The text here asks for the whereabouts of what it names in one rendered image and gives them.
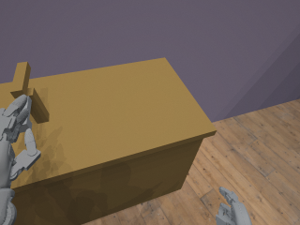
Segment right robot hand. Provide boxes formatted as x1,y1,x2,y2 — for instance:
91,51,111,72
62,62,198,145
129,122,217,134
216,187,252,225

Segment left robot hand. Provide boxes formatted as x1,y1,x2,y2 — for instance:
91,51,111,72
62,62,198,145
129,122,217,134
0,94,41,188

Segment robot left forearm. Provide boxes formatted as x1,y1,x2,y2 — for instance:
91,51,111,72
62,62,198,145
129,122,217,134
0,187,17,225

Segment counter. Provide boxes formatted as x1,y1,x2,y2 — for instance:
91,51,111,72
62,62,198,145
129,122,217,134
0,57,217,225

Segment tap lever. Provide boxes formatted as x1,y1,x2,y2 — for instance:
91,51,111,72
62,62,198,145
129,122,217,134
19,96,33,133

